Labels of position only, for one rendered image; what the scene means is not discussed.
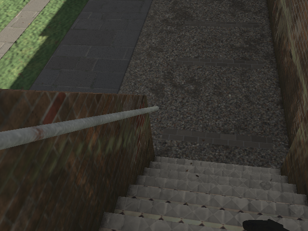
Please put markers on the robot right hand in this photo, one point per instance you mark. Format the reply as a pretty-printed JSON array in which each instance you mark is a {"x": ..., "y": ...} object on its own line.
[{"x": 263, "y": 225}]

